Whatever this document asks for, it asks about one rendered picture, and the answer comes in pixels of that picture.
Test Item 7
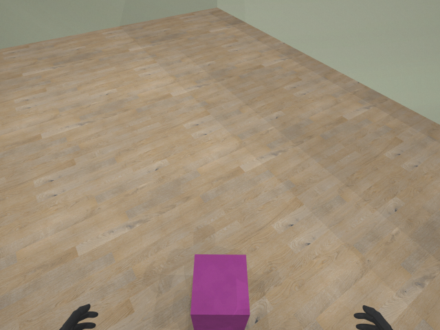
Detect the robot left hand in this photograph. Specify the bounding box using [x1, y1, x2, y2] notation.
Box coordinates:
[59, 304, 98, 330]

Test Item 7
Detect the carton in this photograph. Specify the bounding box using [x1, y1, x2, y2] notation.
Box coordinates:
[190, 254, 250, 330]

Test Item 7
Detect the robot right hand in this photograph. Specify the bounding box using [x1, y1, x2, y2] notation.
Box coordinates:
[354, 305, 393, 330]

